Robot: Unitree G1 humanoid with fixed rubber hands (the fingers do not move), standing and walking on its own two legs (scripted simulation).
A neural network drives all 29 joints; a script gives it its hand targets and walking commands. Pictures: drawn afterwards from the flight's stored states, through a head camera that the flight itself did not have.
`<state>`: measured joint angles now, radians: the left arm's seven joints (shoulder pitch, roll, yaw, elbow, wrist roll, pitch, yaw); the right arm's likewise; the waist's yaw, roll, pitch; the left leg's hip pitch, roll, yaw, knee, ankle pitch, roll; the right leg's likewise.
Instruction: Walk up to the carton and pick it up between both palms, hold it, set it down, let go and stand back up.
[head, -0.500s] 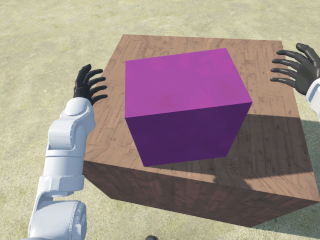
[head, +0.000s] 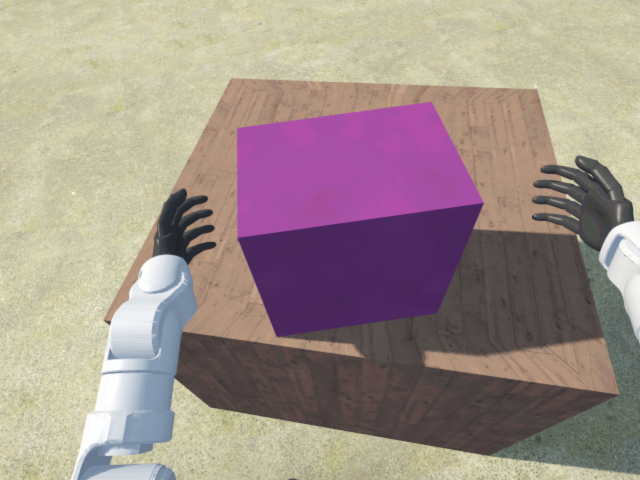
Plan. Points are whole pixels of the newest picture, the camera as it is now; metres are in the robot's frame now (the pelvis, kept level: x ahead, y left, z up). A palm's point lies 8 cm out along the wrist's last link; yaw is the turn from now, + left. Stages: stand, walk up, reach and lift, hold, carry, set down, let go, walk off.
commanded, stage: set down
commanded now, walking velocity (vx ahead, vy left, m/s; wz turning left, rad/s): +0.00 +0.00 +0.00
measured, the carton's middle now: (347, 229) +0.45 +0.04 +0.00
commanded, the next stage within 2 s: none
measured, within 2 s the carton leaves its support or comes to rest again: neither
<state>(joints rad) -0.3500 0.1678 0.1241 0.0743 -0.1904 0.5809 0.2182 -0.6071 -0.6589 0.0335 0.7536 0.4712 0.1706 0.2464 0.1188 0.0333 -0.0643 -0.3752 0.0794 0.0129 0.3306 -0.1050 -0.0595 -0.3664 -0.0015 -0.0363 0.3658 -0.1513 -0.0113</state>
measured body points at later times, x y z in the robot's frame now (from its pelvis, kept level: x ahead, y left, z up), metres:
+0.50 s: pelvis +0.02 +0.00 +0.00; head +0.05 -0.01 +0.45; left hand +0.30 +0.23 +0.05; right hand +0.37 -0.28 +0.05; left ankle +0.03 +0.16 -0.74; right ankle +0.01 -0.11 -0.74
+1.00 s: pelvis +0.02 +0.00 +0.00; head +0.05 +0.00 +0.44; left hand +0.25 +0.21 -0.01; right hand +0.29 -0.29 -0.02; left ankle +0.03 +0.16 -0.74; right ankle +0.01 -0.11 -0.74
